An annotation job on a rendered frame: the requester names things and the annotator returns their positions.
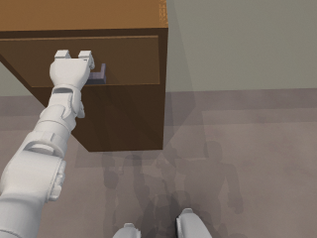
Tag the robot thigh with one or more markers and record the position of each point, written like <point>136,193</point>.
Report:
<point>189,225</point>
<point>128,232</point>

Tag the right robot thigh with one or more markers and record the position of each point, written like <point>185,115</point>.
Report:
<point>189,225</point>

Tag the left robot hand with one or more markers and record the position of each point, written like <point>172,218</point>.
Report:
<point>74,72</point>

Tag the left robot upper arm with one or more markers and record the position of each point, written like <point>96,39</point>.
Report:
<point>34,179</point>

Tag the left robot thigh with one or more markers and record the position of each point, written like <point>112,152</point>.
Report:
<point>128,232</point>

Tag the handle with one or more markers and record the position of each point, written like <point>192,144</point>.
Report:
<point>96,78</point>

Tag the left robot forearm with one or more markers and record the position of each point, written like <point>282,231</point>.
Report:
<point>53,130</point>

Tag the cabinet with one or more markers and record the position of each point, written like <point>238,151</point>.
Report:
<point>117,117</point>

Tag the drawer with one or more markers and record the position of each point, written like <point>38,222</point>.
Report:
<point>128,59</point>

